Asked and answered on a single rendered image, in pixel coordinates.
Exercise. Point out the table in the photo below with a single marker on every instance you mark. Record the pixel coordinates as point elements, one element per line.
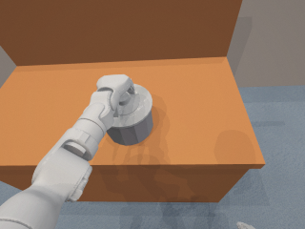
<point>202,141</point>

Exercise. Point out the robot left upper arm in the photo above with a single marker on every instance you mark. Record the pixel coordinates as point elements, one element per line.
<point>62,179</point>

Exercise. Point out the knob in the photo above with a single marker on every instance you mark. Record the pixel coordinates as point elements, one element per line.
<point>124,99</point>

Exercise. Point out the robot left hand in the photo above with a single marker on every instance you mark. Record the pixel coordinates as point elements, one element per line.
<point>119,81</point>

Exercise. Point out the pot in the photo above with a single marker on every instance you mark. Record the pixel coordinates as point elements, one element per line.
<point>134,134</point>

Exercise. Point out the lid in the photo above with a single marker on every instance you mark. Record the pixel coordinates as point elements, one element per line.
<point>138,108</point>

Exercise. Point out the left robot forearm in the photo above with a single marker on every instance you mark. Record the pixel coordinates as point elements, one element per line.
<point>83,137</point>

